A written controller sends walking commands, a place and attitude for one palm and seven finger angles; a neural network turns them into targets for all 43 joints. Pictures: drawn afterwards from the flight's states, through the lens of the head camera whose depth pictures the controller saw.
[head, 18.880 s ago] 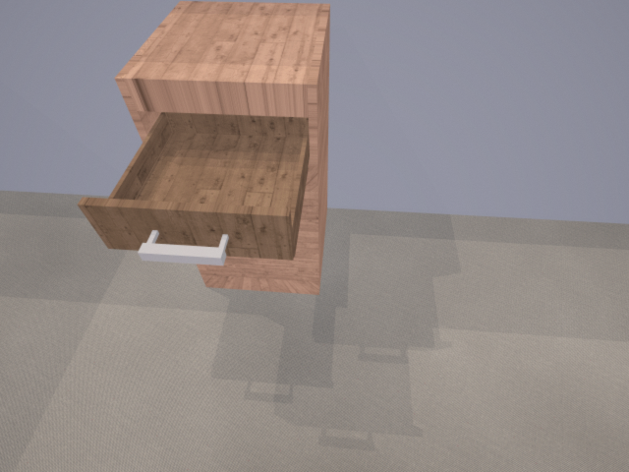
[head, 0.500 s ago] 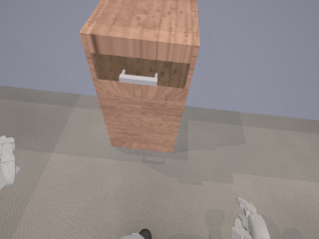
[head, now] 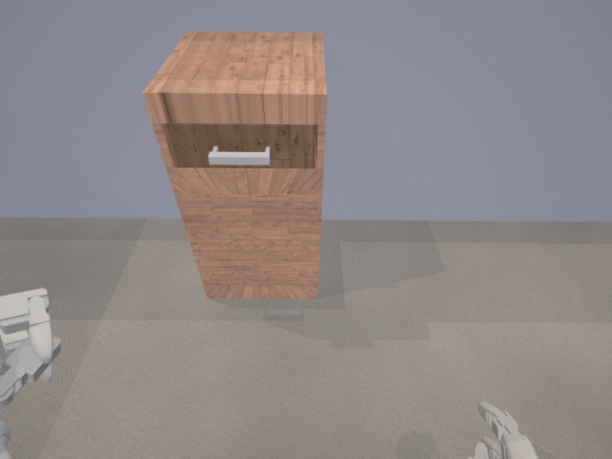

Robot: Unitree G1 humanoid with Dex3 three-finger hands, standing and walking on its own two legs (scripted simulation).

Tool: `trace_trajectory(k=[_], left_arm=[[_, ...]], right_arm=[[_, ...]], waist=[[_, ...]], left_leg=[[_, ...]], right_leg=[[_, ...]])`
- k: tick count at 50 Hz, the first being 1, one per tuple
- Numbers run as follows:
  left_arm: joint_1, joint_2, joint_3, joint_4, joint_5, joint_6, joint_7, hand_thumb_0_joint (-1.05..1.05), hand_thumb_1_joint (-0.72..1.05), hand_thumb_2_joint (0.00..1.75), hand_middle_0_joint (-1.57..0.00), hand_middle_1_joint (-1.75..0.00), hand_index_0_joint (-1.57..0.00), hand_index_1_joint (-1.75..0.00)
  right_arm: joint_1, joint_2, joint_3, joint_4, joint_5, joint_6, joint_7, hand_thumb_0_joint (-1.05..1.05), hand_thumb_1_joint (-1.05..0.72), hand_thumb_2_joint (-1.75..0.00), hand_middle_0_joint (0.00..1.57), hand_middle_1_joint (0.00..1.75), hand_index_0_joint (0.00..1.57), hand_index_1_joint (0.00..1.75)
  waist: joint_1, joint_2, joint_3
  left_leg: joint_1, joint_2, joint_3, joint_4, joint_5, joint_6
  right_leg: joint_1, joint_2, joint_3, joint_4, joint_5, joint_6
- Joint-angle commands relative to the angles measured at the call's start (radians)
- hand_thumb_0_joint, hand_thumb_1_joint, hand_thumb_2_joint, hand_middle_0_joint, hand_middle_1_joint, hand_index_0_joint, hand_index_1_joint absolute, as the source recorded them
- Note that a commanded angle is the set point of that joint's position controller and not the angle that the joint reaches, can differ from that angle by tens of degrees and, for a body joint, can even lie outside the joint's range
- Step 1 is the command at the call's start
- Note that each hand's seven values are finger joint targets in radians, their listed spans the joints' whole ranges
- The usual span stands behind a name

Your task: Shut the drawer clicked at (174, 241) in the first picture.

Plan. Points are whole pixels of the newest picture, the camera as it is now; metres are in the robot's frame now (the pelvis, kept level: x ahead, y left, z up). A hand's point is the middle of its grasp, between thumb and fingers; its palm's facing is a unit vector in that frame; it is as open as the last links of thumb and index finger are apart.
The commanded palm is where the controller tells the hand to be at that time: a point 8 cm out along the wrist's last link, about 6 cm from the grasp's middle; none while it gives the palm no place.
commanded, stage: stop stepping back and stand still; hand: left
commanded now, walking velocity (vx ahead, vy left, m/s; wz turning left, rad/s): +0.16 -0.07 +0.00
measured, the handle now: (240, 154) +0.84 +0.22 -0.06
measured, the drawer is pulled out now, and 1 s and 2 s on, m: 0.00 0.00 0.00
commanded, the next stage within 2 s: let the arm hang, fingers relaxed in 0.54 s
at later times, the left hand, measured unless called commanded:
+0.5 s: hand (4, 398) +0.13 +0.25 +0.18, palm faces +0.34 -0.80 -0.49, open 3.3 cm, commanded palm +0.08 +0.30 +0.19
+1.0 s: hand out of the picture +0.01 +0.21 -0.15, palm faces +0.17 -0.96 -0.24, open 3.4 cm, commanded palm none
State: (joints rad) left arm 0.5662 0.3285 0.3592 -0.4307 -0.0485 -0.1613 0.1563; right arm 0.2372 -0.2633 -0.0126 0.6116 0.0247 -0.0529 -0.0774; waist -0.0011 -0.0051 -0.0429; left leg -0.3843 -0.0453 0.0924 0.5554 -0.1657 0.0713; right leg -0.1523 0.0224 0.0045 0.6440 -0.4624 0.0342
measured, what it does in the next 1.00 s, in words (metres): steps on the spot: left foot, then right foot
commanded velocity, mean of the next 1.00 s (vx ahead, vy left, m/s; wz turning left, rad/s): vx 0.08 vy -0.02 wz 0.00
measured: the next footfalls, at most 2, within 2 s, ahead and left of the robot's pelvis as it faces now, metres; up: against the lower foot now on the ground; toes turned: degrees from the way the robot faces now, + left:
left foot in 0.24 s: -0.03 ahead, +0.12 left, +0.00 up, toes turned +7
right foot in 0.50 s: +0.03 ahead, -0.07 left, +0.00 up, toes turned +6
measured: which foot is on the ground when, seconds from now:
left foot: down 0.00-0.04, up 0.06-0.22, down 0.24-1.00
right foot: down 0.00-0.26, up 0.28-0.48, down 0.50-1.00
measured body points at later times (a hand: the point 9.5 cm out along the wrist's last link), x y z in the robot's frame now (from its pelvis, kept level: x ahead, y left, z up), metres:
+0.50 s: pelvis -0.05 +0.02 +0.00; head -0.04 +0.03 +0.45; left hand +0.11 +0.29 +0.20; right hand +0.11 -0.18 -0.08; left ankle -0.01 +0.12 -0.72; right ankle -0.02 -0.08 -0.72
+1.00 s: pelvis -0.05 +0.00 +0.00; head -0.03 +0.01 +0.45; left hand +0.00 +0.26 -0.13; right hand +0.03 -0.23 -0.14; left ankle -0.05 +0.12 -0.71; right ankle -0.01 -0.07 -0.72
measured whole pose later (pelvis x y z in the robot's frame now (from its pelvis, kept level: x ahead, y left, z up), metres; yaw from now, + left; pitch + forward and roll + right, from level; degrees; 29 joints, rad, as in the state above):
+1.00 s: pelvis -0.05 +0.00 +0.00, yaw +8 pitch -1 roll +0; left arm 0.27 0.20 0.05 0.78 0.02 0.01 0.03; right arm 0.27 -0.18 -0.01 0.90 -0.03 0.06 -0.01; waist -0.01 -0.02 0.07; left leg -0.36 -0.01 -0.01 0.77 -0.43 0.02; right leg -0.31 0.04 -0.06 0.59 -0.27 -0.07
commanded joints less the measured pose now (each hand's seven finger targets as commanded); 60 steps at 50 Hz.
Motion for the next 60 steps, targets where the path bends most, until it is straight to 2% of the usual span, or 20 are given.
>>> trace_trajectory(k=[1,3,10,12,14,18,22,24,26,27,31,32,35,36,40,43,45,50,54,60], left_arm=[[-0.059,0.295,0.128,-0.429,0.034,-0.088,0.002,0.0,0.9,0.9,-1.4,-1.6,-1.4,-1.6],[-0.038,0.275,0.118,-0.475,0.016,-0.107,0.007,0.0,0.9,0.9,-1.4,-1.6,-1.4,-1.6],[0.026,0.194,0.119,-0.28,0.007,-0.119,0.024,0.0,0.9,0.9,-1.4,-1.6,-1.4,-1.6],[0.018,0.18,0.104,-0.288,0.004,-0.122,0.023,0.0,0.9,0.9,-1.4,-1.6,-1.4,-1.6],[-0.031,0.238,0.146,-0.306,0.015,-0.131,0.018,0.0,0.9,0.9,-1.4,-1.6,-1.4,-1.6],[0.057,0.203,0.105,-0.397,0.011,-0.106,0.0,0.0,0.9,0.9,-1.4,-1.6,-1.4,-1.6],[0.109,0.226,0.133,-0.428,0.016,-0.089,0.006,0.0,0.9,0.9,-1.4,-1.6,-1.4,-1.6],[0.088,0.239,0.153,-0.382,0.026,-0.087,0.013,0.0,0.9,0.9,-1.4,-1.6,-1.4,-1.6],[0.047,0.259,0.171,-0.345,0.015,-0.072,0.016,0.0,0.9,0.9,-1.4,-1.6,-1.4,-1.6],[-0.025,0.244,0.144,-0.353,0.01,-0.072,0.018,0.0,0.9,0.9,-1.4,-1.6,-1.4,-1.6],[-0.006,0.207,0.122,-0.316,0.02,-0.082,0.014,0.0,0.9,0.9,-1.4,-1.6,-1.4,-1.6],[-0.135,-0.01,-0.222,0.482,0.111,0.083,-0.116,0.0,0.9,0.9,-1.4,-1.6,-1.4,-1.6],[-0.092,-0.073,-0.247,0.54,0.085,0.172,-0.15,0.0,0.9,0.9,-1.28,-1.47,-1.28,-1.47],[-0.176,-0.058,-0.258,0.563,0.082,0.172,-0.146,0.0,0.9,0.9,-1.24,-1.43,-1.24,-1.43],[-0.259,-0.035,-0.266,0.805,0.073,0.158,-0.138,0.0,0.9,0.9,-1.08,-1.25,-1.08,-1.25],[-0.16,0.065,-0.272,1.02,0.073,0.149,-0.136,0.0,0.9,0.9,-0.96,-1.12,-0.96,-1.12],[-0.25,0.076,-0.291,1.102,0.07,0.147,-0.138,0.0,0.9,0.9,-0.88,-1.04,-0.88,-1.04],[-0.31,0.005,-0.286,1.203,0.069,0.148,-0.126,0.0,0.9,0.9,-0.68,-0.82,-0.68,-0.82],[-0.277,-0.059,-0.31,1.29,0.052,0.155,-0.13,0.0,0.9,0.9,-0.52,-0.65,-0.52,-0.65],[-0.272,-0.046,-0.322,1.414,0.052,0.152,-0.128,0.0,0.9,0.9,-0.28,-0.39,-0.28,-0.39]], right_arm=[[-0.169,-0.089,-0.04,-0.204,-0.021,-0.061,-0.003,0.0,-0.9,-0.9,0.2,0.3,0.2,0.3],[-0.15,-0.081,-0.051,-0.167,-0.014,-0.059,0.014,0.0,-0.9,-0.9,0.2,0.3,0.2,0.3],[-0.078,-0.042,-0.027,-0.141,-0.018,-0.088,-0.014,0.0,-0.9,-0.9,0.2,0.3,0.2,0.3],[-0.063,-0.082,-0.035,-0.159,-0.015,-0.102,-0.025,0.0,-0.9,-0.9,0.2,0.3,0.2,0.3],[-0.054,-0.053,-0.026,-0.15,-0.024,-0.118,-0.017,0.0,-0.9,-0.9,0.2,0.3,0.2,0.3],[-0.064,-0.055,-0.025,-0.136,-0.025,-0.144,0.017,0.0,-0.9,-0.9,0.2,0.3,0.2,0.3],[-0.12,-0.059,-0.012,-0.157,-0.031,-0.128,0.023,0.0,-0.9,-0.9,0.2,0.3,0.2,0.3],[-0.13,-0.05,-0.014,-0.16,-0.038,-0.104,0.016,0.0,-0.9,-0.9,0.2,0.3,0.2,0.3],[-0.127,-0.039,-0.026,-0.158,-0.038,-0.08,0.008,0.0,-0.9,-0.9,0.2,0.3,0.2,0.3],[-0.124,-0.034,-0.025,-0.139,-0.037,-0.08,0.008,0.0,-0.9,-0.9,0.2,0.3,0.2,0.3],[-0.109,-0.027,-0.021,-0.129,-0.03,-0.081,0.004,0.0,-0.9,-0.9,0.2,0.3,0.2,0.3],[-0.027,-0.094,-0.056,0.13,-0.036,-0.086,0.113,0.0,-0.9,-0.9,0.2,0.3,0.2,0.3],[-0.001,-0.088,-0.044,0.061,-0.05,-0.002,0.1,0.0,-0.9,-0.9,0.2,0.3,0.2,0.3],[0.005,-0.113,-0.052,0.035,-0.067,0.002,0.091,0.0,-0.9,-0.9,0.2,0.3,0.2,0.3],[-0.007,-0.127,-0.036,0.069,-0.084,0.004,0.056,0.0,-0.9,-0.9,0.2,0.3,0.2,0.3],[-0.058,-0.039,-0.023,0.101,-0.039,0.032,0.058,0.0,-0.9,-0.9,0.2,0.3,0.2,0.3],[-0.033,-0.019,-0.029,0.152,-0.042,0.07,0.059,0.0,-0.9,-0.9,0.2,0.3,0.2,0.3],[0.086,0.036,-0.036,0.258,-0.045,0.08,0.062,0.0,-0.9,-0.9,0.2,0.3,0.2,0.3],[0.085,-0.003,-0.028,0.307,-0.053,0.056,0.048,0.0,-0.9,-0.9,0.2,0.3,0.2,0.3],[0.099,0.02,-0.015,0.386,-0.043,0.048,0.04,0.0,-0.9,-0.9,0.2,0.3,0.2,0.3]], waist=[[-0.001,-0.098,0.105],[-0.001,-0.155,0.134],[-0.022,0.045,0.072],[-0.028,0.264,0.038],[-0.024,0.158,0.025],[-0.007,0.083,-0.053],[0.001,0.218,0.013],[0.005,0.103,0.07],[-0.003,-0.215,0.109],[-0.008,-0.219,0.119],[-0.019,-0.115,0.035],[-0.076,-0.019,0.048],[-0.032,0.243,0.024],[-0.045,0.151,0.034],[-0.004,-0.01,-0.056],[0.036,-0.102,-0.059],[0.01,-0.169,0.055],[-0.031,0.006,0.016],[0.005,0.086,0.047],[0.005,0.06,0.059]], left_leg=[[-0.13,0.076,-0.184,-0.043,-0.346,-0.025],[-0.112,0.027,-0.098,0.449,-0.149,-0.065],[0.157,0.074,-0.028,-0.068,-0.13,-0.032],[0.33,0.271,-0.379,-0.221,-0.149,0.071],[0.336,0.381,-0.554,-0.266,0.047,0.159],[0.244,0.314,-0.337,-0.21,0.165,0.098],[-0.123,0.257,-0.205,-0.289,-0.408,0.036],[-0.232,0.188,-0.149,-0.16,-0.499,-0.004],[-0.21,0.056,-0.059,0.282,-0.352,-0.054],[-0.199,0.063,-0.067,0.423,-0.298,-0.059],[0.049,0.103,-0.061,0.17,-0.205,-0.05],[-0.015,0.134,-0.049,0.194,-0.17,-0.059],[0.083,0.288,-0.385,-0.097,0.092,0.064],[0.058,0.373,-0.514,-0.154,0.218,0.14],[0.158,0.326,-0.399,-0.042,0.758,0.136],[-0.045,0.062,-0.111,0.108,-0.048,-0.041],[-0.024,0.028,-0.106,0.244,-0.346,-0.055],[0.091,0.053,-0.092,0.121,-0.227,-0.041],[0.144,0.191,-0.269,-0.194,-0.034,0.027],[0.132,0.149,-0.198,-0.233,-0.062,-0.005]], right_leg=[[-0.089,-0.134,0.211,-0.381,-0.239,-0.088],[-0.224,-0.368,0.427,-0.551,-0.171,-0.202],[-0.174,-0.185,0.107,-0.256,0.043,-0.156],[-0.337,-0.031,-0.008,0.052,0.07,-0.051],[-0.42,-0.006,-0.004,0.273,-0.081,-0.021],[-0.247,-0.038,-0.024,0.158,0.019,-0.027],[0.067,-0.012,-0.102,0.0,0.082,-0.04],[0.105,-0.036,-0.008,-0.144,-0.003,-0.081],[-0.093,-0.289,0.456,-0.474,-0.284,-0.208],[-0.118,-0.363,0.504,-0.513,-0.212,-0.239],[-0.184,-0.267,0.192,-0.359,0.013,-0.191],[-0.217,-0.296,-0.041,-0.082,0.499,-0.149],[-0.41,-0.061,-0.075,0.208,-0.009,-0.017],[-0.422,-0.04,-0.019,0.343,-0.107,-0.018],[-0.247,-0.049,0.027,0.169,0.035,-0.012],[0.016,-0.209,0.262,-0.2,0.513,-0.038],[-0.134,-0.293,0.402,-0.374,0.338,-0.099],[-0.092,-0.223,0.25,-0.351,0.288,-0.159],[-0.109,-0.069,0.082,-0.27,0.24,-0.072],[-0.003,-0.088,0.09,-0.314,0.303,-0.082]])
